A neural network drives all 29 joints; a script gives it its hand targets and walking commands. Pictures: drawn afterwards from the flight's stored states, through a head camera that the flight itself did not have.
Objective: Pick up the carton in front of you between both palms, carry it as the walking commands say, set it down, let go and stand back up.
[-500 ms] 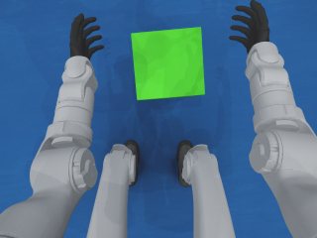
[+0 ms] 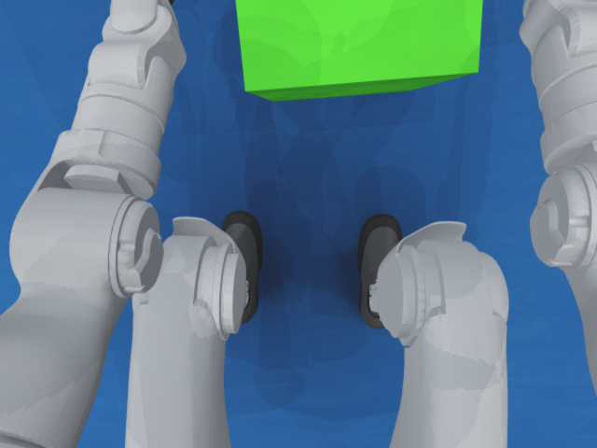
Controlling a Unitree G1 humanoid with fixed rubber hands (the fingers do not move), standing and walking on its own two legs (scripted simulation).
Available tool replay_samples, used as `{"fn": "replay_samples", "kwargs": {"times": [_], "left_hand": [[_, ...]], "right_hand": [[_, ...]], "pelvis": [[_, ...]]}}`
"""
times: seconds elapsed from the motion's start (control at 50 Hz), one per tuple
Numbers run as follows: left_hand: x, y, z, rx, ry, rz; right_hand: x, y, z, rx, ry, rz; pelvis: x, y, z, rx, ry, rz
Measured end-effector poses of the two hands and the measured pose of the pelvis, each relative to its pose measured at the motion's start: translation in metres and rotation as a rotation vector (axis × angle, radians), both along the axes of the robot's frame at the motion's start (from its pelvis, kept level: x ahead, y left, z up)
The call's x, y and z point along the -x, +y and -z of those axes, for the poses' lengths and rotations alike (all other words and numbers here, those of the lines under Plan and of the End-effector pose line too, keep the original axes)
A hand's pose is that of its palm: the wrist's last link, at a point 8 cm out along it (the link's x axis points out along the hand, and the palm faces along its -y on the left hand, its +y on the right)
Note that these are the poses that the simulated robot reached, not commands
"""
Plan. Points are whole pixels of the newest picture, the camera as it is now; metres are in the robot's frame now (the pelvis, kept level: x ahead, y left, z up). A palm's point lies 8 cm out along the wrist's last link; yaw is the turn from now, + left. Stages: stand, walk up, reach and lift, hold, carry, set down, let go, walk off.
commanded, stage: reach and lift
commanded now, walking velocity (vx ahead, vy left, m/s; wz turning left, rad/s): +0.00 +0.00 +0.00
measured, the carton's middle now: (344, 0) +0.55 -0.05 -0.26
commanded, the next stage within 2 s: none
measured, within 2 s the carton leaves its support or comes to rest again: leaves its support in 0.90 s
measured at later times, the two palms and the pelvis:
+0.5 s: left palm out of the picture +0.55 +0.13 -0.19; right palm out of the picture +0.56 -0.21 -0.19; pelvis +0.01 +0.00 -0.02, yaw +0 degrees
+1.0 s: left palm out of the picture +0.56 +0.11 -0.16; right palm out of the picture +0.56 -0.18 -0.17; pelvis +0.01 +0.00 -0.03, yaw +0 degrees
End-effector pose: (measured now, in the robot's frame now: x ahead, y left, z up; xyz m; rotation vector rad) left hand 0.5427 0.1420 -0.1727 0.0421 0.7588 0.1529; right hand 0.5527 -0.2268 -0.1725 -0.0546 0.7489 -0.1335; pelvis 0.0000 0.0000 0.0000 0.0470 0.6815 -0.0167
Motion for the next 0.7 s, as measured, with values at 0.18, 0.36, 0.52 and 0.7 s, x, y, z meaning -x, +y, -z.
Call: {"fn": "replay_samples", "kwargs": {"times": [0.18,0.36,0.52,0.7], "left_hand": [[-0.009,0.003,0.031,-0.002,-0.022,-0.009],[-0.011,-0.005,0.021,0.006,-0.023,0.006],[-0.007,-0.013,0.018,0.017,-0.021,0.027],[-0.010,-0.033,0.018,0.036,-0.019,0.020]], "right_hand": [[-0.008,0.005,0.036,0.008,-0.024,-0.020],[-0.013,0.015,0.022,-0.007,-0.032,-0.029],[-0.007,0.020,0.020,-0.009,-0.023,-0.042],[-0.012,0.032,0.018,-0.005,-0.013,-0.060]], "pelvis": [[-0.004,-0.005,0.023,-0.003,-0.066,-0.004],[-0.011,-0.004,0.023,-0.002,-0.049,-0.003],[-0.007,-0.001,0.018,0.001,-0.040,0.001],[-0.002,-0.002,0.017,-0.002,-0.063,0.003]]}}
